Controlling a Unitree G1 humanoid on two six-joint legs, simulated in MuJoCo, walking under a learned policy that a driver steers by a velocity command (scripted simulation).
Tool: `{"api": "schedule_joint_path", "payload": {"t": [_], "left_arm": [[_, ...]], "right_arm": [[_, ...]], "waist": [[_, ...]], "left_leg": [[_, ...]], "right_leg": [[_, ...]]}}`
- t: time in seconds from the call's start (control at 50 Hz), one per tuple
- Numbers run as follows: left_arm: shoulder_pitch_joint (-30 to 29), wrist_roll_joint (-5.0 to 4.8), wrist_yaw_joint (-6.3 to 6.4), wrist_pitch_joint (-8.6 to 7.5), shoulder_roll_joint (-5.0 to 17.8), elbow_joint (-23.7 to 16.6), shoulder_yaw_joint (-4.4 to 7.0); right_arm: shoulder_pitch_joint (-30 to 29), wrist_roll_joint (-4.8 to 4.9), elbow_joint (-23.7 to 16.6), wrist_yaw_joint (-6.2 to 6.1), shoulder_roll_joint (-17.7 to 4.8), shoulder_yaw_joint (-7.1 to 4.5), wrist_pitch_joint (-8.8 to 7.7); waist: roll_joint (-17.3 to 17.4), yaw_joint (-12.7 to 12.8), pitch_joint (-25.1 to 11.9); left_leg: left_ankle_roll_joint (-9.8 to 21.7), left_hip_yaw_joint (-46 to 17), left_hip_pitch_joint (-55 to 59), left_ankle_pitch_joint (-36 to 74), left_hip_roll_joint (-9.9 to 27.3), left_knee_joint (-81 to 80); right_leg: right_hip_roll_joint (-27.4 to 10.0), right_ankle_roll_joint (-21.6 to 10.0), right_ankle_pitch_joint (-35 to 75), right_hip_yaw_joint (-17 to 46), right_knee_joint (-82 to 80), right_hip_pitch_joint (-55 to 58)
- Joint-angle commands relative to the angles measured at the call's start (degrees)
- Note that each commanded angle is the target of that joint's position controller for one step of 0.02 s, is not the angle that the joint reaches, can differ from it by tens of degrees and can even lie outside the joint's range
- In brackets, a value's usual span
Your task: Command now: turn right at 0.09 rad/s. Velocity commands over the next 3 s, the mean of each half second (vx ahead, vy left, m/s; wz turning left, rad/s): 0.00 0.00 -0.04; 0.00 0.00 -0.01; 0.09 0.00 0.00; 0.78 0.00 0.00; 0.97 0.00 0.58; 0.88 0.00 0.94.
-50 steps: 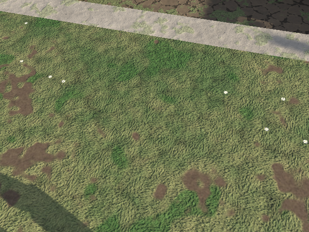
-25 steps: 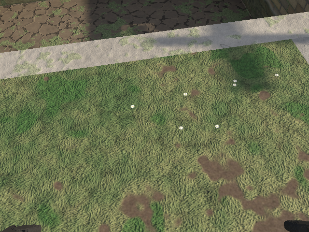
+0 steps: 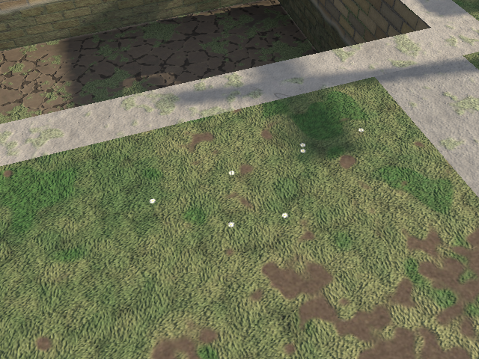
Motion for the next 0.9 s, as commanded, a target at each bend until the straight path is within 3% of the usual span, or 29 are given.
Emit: {"api": "schedule_joint_path", "payload": {"t": [0.02, 0.14, 0.28, 0.54, 0.9], "left_arm": [[-2.0, 0.05, 0.02, -2.17, 7.7, -3.3, 1.73], [-0.7, -0.35, 0.28, -2.48, 6.3, -1.3, 1.18], [0.0, -0.67, 0.26, -2.63, 5.9, 1.7, 1.22], [1.6, -1.13, 0.62, -2.54, 5.9, 9.2, 1.37], [3.4, -1.36, 1.23, -2.21, 5.3, 17.5, 0.67]], "right_arm": [[-2.2, 0.09, -3.6, -0.41, -6.6, -1.52, -0.82], [-0.6, 0.43, -1.0, -1.09, -6.2, -1.47, -0.45], [0.1, 0.71, 1.9, -1.73, -6.7, -1.62, -0.31], [1.7, 0.99, 7.3, -2.65, -6.8, -1.64, 0.25], [4.0, 1.11, 13.6, -3.01, -5.2, -1.06, 0.39]], "waist": [[-7.1, 0.4, -3.1], [-4.4, 0.6, -1.8], [-2.3, 0.8, -2.9], [-1.9, 0.9, -2.3], [-1.5, 1.2, -0.2]], "left_leg": [[0.0, -0.2, 2.6, 6.4, 1.1, -1.4], [-0.5, 0.0, 3.6, 7.3, 1.3, -1.9], [-0.9, 0.0, 4.8, 9.8, 1.6, -2.1], [-0.4, 0.6, 5.7, 10.6, 1.3, -2.5], [0.4, 1.3, 5.2, 9.0, 0.4, -3.5]], "right_leg": [[-6.5, -3.0, 8.5, 7.1, -7.6, -1.6], [-5.3, -2.7, 10.2, 6.5, -7.2, -2.0], [-4.2, -2.6, 15.6, 5.2, -6.3, 0.0], [-2.7, -2.0, 17.0, 3.1, -6.2, 0.5], [-1.7, -1.2, 13.1, 1.4, -7.1, -0.3]]}}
